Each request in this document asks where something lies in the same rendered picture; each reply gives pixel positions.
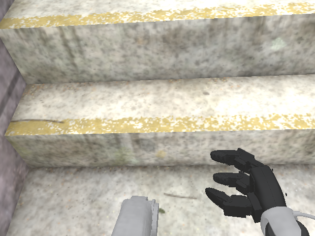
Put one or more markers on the left robot thigh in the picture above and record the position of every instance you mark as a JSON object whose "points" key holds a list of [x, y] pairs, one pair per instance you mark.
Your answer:
{"points": [[138, 217]]}

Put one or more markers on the right robot forearm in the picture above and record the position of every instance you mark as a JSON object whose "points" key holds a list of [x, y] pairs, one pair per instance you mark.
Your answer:
{"points": [[279, 221]]}

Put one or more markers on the robot right hand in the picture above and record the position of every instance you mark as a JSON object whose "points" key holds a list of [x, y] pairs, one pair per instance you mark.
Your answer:
{"points": [[261, 186]]}

